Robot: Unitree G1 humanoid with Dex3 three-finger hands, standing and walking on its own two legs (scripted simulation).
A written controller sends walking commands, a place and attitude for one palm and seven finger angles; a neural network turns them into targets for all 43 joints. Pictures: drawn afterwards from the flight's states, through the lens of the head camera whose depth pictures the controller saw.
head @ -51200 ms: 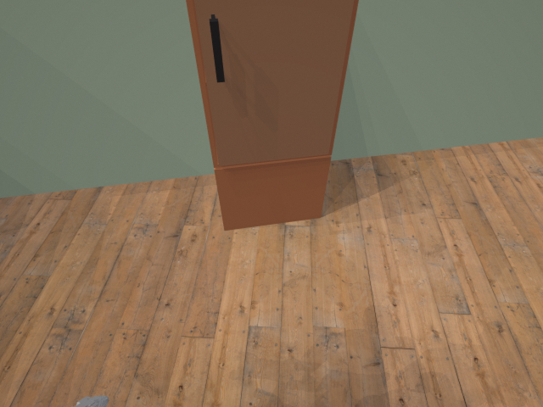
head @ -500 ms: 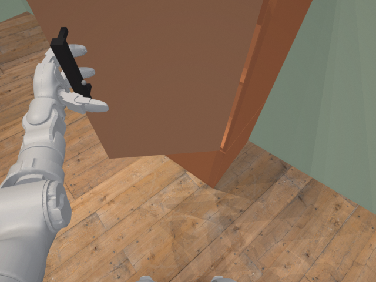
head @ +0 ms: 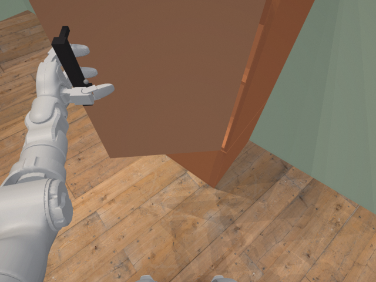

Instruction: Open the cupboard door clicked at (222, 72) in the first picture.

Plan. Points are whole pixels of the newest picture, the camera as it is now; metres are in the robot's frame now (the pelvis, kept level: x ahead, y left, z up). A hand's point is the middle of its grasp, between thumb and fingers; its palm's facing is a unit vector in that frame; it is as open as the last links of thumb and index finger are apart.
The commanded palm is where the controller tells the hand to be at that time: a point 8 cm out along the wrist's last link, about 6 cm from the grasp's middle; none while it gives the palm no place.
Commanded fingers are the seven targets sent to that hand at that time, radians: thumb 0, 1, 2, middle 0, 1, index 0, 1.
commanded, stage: close the thumb around the handle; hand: left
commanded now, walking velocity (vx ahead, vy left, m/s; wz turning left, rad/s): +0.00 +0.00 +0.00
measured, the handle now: (77, 69) +0.55 +0.21 +0.13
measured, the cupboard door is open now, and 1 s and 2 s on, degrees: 43 57 81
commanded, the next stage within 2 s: pull the door open along its arc in 0.38 s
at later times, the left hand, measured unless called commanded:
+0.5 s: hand (86, 82) +0.49 +0.18 +0.14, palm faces +0.06 -1.00 -0.01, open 5.5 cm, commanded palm +0.47 +0.23 +0.13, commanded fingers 0.00 0.90 0.90 -0.40 -1.35 -0.40 -1.35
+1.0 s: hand (90, 116) +0.41 +0.16 +0.14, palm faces +0.12 -0.99 +0.11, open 5.9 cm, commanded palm +0.34 +0.21 +0.13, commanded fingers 0.00 0.90 0.90 -0.40 -1.35 -0.40 -1.35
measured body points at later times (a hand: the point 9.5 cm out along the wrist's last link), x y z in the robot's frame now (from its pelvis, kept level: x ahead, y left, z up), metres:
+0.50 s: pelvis +0.00 +0.00 +0.00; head +0.08 +0.00 +0.44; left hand +0.49 +0.24 +0.14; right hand +0.01 -0.27 -0.12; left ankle +0.01 +0.11 -0.71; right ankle -0.01 -0.11 -0.71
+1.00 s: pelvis +0.01 +0.00 +0.01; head +0.04 -0.01 +0.46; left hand +0.39 +0.21 +0.13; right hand +0.11 -0.26 -0.10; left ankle +0.01 +0.11 -0.71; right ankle -0.01 -0.11 -0.71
